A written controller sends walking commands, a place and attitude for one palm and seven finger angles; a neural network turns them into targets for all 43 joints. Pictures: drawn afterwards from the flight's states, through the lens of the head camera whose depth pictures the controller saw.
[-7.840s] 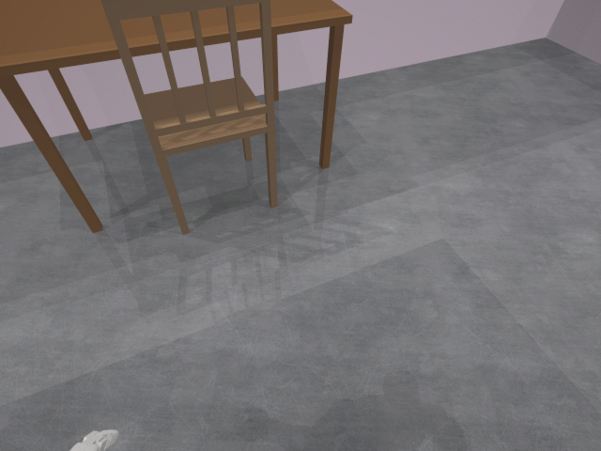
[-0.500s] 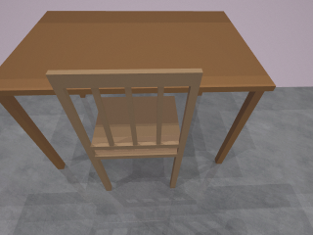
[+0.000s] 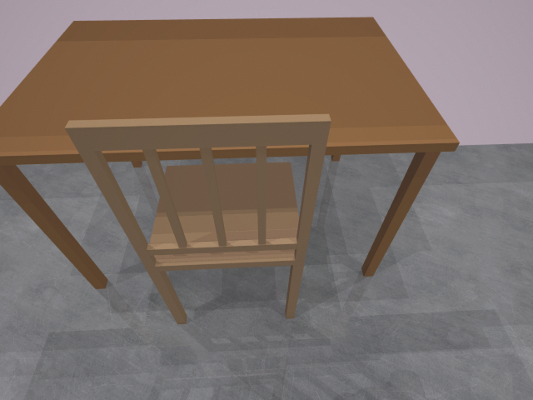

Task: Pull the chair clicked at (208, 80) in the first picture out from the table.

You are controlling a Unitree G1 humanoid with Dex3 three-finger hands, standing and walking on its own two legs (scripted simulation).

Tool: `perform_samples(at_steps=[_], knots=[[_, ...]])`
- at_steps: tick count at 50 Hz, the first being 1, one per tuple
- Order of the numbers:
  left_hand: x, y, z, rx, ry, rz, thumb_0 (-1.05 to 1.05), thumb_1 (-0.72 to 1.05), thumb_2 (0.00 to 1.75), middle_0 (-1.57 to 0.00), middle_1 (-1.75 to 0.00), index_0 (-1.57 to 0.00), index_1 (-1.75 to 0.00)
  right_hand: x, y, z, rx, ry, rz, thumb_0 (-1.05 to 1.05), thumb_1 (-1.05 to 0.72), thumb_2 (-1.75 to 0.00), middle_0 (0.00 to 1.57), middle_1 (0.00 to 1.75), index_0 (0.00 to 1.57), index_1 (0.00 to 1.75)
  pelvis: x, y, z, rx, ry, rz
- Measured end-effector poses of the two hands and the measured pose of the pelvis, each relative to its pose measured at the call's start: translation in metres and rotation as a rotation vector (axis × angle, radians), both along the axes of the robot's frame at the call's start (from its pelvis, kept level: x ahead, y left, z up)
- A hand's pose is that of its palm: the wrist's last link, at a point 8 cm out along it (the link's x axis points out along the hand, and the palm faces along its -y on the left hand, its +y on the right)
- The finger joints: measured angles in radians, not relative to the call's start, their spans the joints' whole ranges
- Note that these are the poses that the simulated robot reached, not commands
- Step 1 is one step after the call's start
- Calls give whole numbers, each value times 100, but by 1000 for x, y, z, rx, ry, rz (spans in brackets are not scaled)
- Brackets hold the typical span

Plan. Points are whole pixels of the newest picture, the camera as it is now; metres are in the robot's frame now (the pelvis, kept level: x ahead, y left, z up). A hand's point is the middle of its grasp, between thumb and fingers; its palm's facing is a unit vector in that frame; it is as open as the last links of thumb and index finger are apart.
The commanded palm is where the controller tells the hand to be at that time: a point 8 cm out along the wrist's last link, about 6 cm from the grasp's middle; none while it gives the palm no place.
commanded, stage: look again from close up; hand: left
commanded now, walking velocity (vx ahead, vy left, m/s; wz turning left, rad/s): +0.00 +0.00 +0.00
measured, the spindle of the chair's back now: (215, 202) +0.51 +0.15 -0.07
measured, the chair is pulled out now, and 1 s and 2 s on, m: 0.00 0.00 0.00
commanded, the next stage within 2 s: shuffle to correct the standing spot in 0.22 s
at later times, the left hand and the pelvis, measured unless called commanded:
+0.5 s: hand out of the picture -0.01 +0.16 -0.18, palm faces +0.08 -0.98 -0.18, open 7.4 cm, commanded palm none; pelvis +0.01 +0.00 +0.00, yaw +2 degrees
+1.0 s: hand out of the picture +0.13 +0.18 -0.17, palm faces +0.18 -0.95 -0.25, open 7.2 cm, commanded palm none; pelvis +0.09 +0.00 -0.01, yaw +7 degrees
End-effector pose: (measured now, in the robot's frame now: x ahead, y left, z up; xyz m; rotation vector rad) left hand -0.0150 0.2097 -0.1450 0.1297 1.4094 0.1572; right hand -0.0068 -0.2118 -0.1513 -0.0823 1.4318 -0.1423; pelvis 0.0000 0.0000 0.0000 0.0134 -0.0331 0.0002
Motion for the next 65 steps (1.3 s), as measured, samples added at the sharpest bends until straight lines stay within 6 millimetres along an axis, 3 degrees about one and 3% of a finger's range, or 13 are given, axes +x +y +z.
perform_samples(at_steps=[21,29,33,39,42,45,50,54,60,65], knots=[[-3,-7,0,3,11,16,0,91,90,-20,-29,-20,-30,-3,-4,-1,10,18,6,0,-91,-90,20,29,20,30,4,-8,-1,-4,7,9],[-2,9,-11,-4,25,78,0,91,90,-20,-29,-20,-30,6,-4,-2,-29,39,25,0,-91,-90,20,29,20,30,21,4,-10,-5,13,36],[17,21,-9,11,32,64,0,91,90,-20,-29,-20,-30,11,1,1,-33,28,24,0,-91,-90,20,29,20,30,34,7,-9,5,25,48],[87,24,7,41,-119,63,1,91,90,-19,-29,-19,-30,17,3,2,4,89,54,0,-91,-90,20,29,20,30,55,-1,-3,7,43,85],[119,21,6,66,-221,64,1,91,90,-20,-29,-19,-30,31,-4,-11,22,106,72,0,-91,-90,20,29,20,30,70,-8,-13,25,43,106],[129,14,5,71,-237,90,0,91,90,-20,-29,-20,-30,59,-12,-18,8,102,100,0,-91,-90,20,29,20,30,80,-8,-16,-7,26,129],[125,20,6,85,-165,112,-1,95,90,-20,-29,-20,-30,126,-16,-9,-28,-18,115,0,-91,-90,20,29,20,30,94,-3,-9,0,20,120],[119,32,-5,70,-103,112,0,94,90,-20,-29,-20,-30,172,-9,-6,-50,-133,131,0,-91,-90,19,29,20,30,103,6,-14,3,7,101],[114,40,-4,86,-64,126,0,92,90,-20,-29,-20,-30,211,7,0,-27,-198,185,0,-91,-90,19,29,20,30,107,6,-11,31,14,102],[104,32,4,94,-63,113,0,92,90,-20,-29,-20,-30,228,9,0,4,-229,182,0,-91,-90,20,29,20,30,105,0,-8,11,15,105]])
